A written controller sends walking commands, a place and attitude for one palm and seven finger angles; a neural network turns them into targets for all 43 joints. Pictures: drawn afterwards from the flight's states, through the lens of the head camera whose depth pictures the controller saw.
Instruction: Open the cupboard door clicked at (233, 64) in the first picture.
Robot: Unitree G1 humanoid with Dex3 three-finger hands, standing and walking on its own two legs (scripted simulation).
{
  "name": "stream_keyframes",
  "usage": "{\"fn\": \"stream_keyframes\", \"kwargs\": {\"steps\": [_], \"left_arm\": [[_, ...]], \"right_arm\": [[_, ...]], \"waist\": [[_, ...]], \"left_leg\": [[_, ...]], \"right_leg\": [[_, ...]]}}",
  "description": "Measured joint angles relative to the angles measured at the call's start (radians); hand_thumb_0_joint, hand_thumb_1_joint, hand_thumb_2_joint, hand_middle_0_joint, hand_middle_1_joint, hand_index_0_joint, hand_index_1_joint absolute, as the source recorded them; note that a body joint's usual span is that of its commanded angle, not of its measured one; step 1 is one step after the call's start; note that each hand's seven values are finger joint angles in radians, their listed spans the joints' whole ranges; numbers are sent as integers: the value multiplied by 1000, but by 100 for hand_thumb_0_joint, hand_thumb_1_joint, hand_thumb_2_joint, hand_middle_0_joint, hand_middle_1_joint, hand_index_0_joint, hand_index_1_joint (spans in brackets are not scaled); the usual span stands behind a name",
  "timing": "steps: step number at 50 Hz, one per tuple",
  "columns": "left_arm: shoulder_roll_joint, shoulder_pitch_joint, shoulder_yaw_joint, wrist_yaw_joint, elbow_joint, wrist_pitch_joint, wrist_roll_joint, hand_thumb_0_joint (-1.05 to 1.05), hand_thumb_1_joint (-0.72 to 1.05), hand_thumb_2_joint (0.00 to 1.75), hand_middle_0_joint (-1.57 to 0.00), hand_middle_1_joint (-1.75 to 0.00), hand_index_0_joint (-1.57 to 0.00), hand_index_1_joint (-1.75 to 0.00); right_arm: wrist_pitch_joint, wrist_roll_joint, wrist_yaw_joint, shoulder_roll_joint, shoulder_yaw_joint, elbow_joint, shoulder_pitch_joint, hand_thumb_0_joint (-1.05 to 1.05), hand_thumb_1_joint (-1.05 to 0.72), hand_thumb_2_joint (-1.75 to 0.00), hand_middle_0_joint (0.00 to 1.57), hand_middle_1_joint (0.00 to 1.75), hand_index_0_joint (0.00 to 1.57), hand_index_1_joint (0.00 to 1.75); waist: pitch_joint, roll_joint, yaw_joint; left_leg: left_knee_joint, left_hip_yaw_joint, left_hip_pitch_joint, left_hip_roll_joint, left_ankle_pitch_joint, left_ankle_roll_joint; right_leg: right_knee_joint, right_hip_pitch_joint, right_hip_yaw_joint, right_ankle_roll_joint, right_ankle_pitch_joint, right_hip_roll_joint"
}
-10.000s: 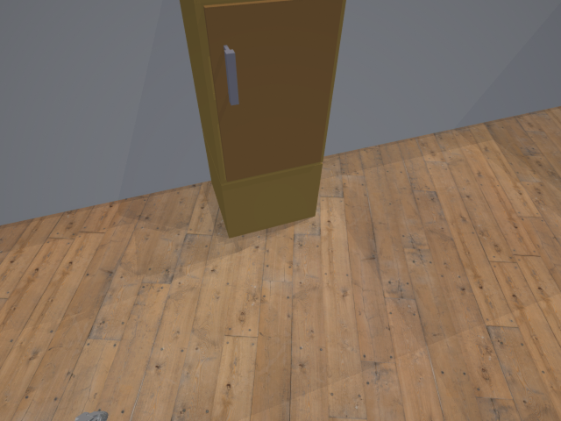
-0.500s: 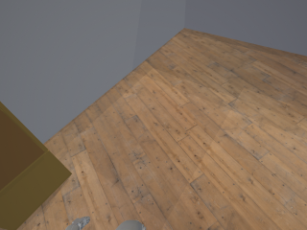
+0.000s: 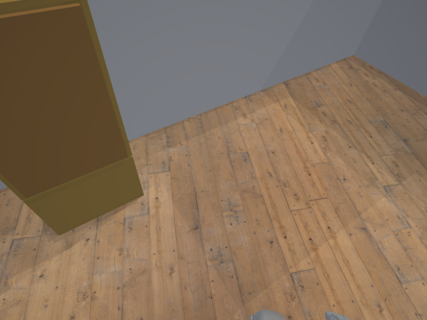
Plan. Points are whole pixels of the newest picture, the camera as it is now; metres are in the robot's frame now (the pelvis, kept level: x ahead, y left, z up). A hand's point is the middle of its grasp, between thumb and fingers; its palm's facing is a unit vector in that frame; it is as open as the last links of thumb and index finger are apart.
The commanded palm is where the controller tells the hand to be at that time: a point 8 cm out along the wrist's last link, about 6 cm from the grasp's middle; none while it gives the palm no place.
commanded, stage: turn to face it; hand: left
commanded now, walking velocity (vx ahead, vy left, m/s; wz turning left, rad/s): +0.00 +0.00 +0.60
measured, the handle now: out of the picture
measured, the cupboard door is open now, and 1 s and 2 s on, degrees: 0 0 0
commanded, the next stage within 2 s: take the last steps up to it in 0.96 s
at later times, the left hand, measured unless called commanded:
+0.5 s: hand out of the picture +0.02 +0.16 -0.14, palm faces +0.31 -0.91 -0.29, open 7.4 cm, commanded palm none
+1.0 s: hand out of the picture -0.09 +0.20 -0.16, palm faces +0.54 -0.80 -0.25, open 7.4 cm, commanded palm none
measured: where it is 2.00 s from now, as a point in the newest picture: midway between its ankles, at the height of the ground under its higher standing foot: outside the picture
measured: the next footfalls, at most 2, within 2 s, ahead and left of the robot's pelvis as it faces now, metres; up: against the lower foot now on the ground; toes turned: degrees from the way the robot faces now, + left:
right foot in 0.28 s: +0.07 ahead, -0.15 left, +0.00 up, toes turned +8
left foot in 0.70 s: -0.04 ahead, +0.10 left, +0.00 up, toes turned +30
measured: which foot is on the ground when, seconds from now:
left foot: down 0.00-0.28, up 0.30-0.68, down 0.70-1.00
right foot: up 0.00-0.26, down 0.28-0.70, up 0.72-1.00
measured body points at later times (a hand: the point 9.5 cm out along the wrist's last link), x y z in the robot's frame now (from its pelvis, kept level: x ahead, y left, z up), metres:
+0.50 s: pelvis -0.01 -0.05 +0.00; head +0.02 -0.08 +0.45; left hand +0.01 +0.21 -0.12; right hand +0.11 -0.30 -0.16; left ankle -0.06 +0.09 -0.65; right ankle +0.03 -0.16 -0.74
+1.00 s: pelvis -0.03 -0.01 +0.00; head -0.02 +0.00 +0.45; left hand -0.11 +0.24 -0.14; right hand +0.17 -0.17 -0.13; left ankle -0.07 +0.08 -0.74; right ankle +0.04 -0.14 -0.68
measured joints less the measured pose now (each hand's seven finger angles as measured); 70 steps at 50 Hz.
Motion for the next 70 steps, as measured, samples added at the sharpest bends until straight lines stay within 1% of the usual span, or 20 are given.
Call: {"fn": "stream_keyframes", "kwargs": {"steps": [9, 13, 14, 17, 20, 22, 26, 32, 35, 38, 41, 44, 49, 53, 56, 57, 59, 61, 65, 70], "left_arm": [[-32, -71, -15, 3, -59, -13, -5, 0, 91, 90, -20, -30, -20, -30], [-53, -80, -29, 3, -86, -33, -11, 0, 91, 90, -20, -30, -20, -30], [-56, -75, -33, 4, -96, -43, -9, 0, 91, 90, -20, -30, -20, -30], [-84, -63, -45, 8, -96, -52, 1, 0, 91, 90, -20, -30, -20, -30], [-101, -33, -51, 9, -84, -47, 2, 0, 91, 90, -20, -30, -20, -30], [-106, -18, -52, 11, -71, -45, 5, 0, 91, 90, -20, -30, -20, -30], [-104, 3, -50, 12, -50, -48, 9, 0, 91, 90, -20, -30, -20, -30], [-79, 35, -40, 6, -23, -50, 15, 0, 91, 90, -20, -30, -21, -30], [-56, 62, -28, 5, -6, -39, 7, 0, 90, 90, -20, -30, -21, -30], [-22, 62, -14, 11, 29, -5, 2, 0, 91, 90, -20, -30, -20, -30], [-14, 49, -10, 10, 58, 9, -1, 1, 91, 90, -20, -30, -20, -30], [-19, 33, -13, 4, 56, 0, -3, 1, 91, 90, -20, -30, -20, -30], [-41, 6, -23, 5, 40, -8, -4, 1, 91, 90, -19, -30, -20, -30], [-65, -15, -31, 7, 30, -17, -6, 0, 91, 90, -20, -30, -20, -30], [-83, -18, -40, 8, 26, -38, -7, 0, 91, 90, -20, -30, -20, -30], [-88, -12, -43, 7, 26, -50, -4, 0, 91, 90, -20, -30, -20, -30], [-111, -2, -50, 5, 34, -65, 4, 0, 91, 90, -20, -30, -20, -30], [-128, 32, -54, 3, 36, -74, 6, 0, 91, 90, -20, -30, -20, -30], [-147, 105, -54, 4, 75, -85, 7, 0, 91, 90, -20, -30, -20, -30], [-156, 177, -52, 5, 126, -104, 11, 0, 91, 90, -20, -30, -20, -30]], "right_arm": [[14, -5, 6, 14, -8, 11, 48, 1, -90, -90, 20, 30, 21, 30], [29, -3, 7, 4, -21, 19, 73, 1, -90, -90, 20, 30, 21, 30], [32, 0, 7, 1, -25, 18, 82, 1, -90, -90, 20, 30, 21, 30], [48, 0, 7, -20, -45, 30, 92, 1, -90, -90, 20, 30, 21, 30], [60, -6, 18, -37, -56, 45, 99, 1, -90, -90, 20, 30, 20, 30], [62, -6, 24, -41, -58, 49, 102, 1, -91, -90, 20, 30, 20, 30], [67, -4, 27, -38, -53, 62, 102, 1, -91, -90, 20, 30, 20, 30], [57, 6, 22, -27, -32, 66, 51, 1, -91, -90, 19, 30, 20, 30], [31, 6, 20, -25, -21, 44, 28, 1, -91, -90, 19, 30, 20, 30], [5, 2, 14, -1, -10, 31, -3, 1, -91, -90, 19, 30, 20, 30], [-6, -2, -4, 15, 2, 25, -7, 1, -91, -90, 20, 30, 20, 30], [-9, -1, -11, 25, 12, 34, -6, 1, -90, -90, 20, 30, 20, 30], [-5, -1, -11, 42, 18, 51, 11, 1, -90, -90, 20, 30, 21, 30], [4, -5, -8, 50, 14, 69, 33, 1, -90, -90, 20, 30, 21, 30], [9, -2, -8, 48, 9, 89, 55, 1, -90, -90, 20, 30, 21, 30], [9, 1, -7, 47, 6, 95, 67, 1, -90, -90, 20, 30, 21, 30], [20, 3, -5, 36, -3, 111, 87, 1, -90, -90, 20, 30, 21, 30], [37, -4, 5, 27, -12, 128, 109, 1, -90, -90, 20, 30, 20, 30], [34, -14, 20, 9, -31, 143, 146, 1, -91, -90, 20, 30, 20, 30], [27, -15, 23, 2, -40, 163, 184, 1, -91, -90, 19, 30, 20, 30]], "waist": [[-15, 34, -38], [-23, 59, -52], [-29, 61, -50], [-21, 89, -54], [-22, 92, -54], [-20, 87, -59], [-13, 61, -52], [8, 23, -12], [1, 13, -2], [8, -23, 11], [1, -13, 7], [-4, 0, 9], [-15, 21, 0], [-22, 38, -17], [-32, 48, -23], [-40, 49, -22], [-45, 76, -23], [-64, 76, -13], [-87, 68, -17], [-96, 61, -10]], "left_leg": [[-33, -106, -12, -34, 43, -18], [21, -155, -53, -51, 29, -44], [53, -163, -74, -60, 16, -52], [328, -132, -171, -66, -182, -71], [584, -68, -243, -38, -162, -86], [653, -44, -257, -11, -128, -99], [587, -14, -220, 34, -139, -119], [291, 42, -97, 50, -192, -110], [71, 69, -5, 46, -46, -83], [110, 76, -20, 27, -68, -23], [65, 55, 3, 25, -59, -9], [-3, 38, 33, 17, -16, -5], [-60, 12, 56, 5, 24, -4], [-54, -7, 46, -2, 31, -15], [-19, -18, 24, -8, 20, -30], [13, -20, 7, -11, 6, -37], [148, -36, -42, -8, -132, -46], [333, -29, -112, -13, -180, -48], [544, 2, -207, 22, -60, -66], [512, 18, -226, 82, 20, -87]], "right_leg": [[-240, 65, 42, -1, -8, 54], [-471, 169, 31, -16, 66, 88], [-550, 199, 26, -38, 117, 87], [-527, 206, -18, -104, 124, 75], [-561, 242, -51, -111, 122, 50], [-583, 260, -74, -108, 130, 34], [-601, 280, -120, -102, 132, -2], [-558, 264, -176, -76, 110, -52], [-476, 229, -199, -49, 71, -75], [-246, 134, -99, -29, -112, -54], [-82, 65, -44, -25, -94, -9], [-57, 39, -23, -17, -37, 10], [-158, 64, -7, -11, -19, 28], [-306, 126, -6, -20, -14, 47], [-494, 212, -15, -28, 78, 62], [-568, 243, -17, -43, 119, 63], [-561, 248, -38, -94, 143, 73], [-582, 262, -44, -118, 142, 66], [-683, 314, -53, -112, 184, 50], [-756, 361, -80, -102, 203, 39]]}}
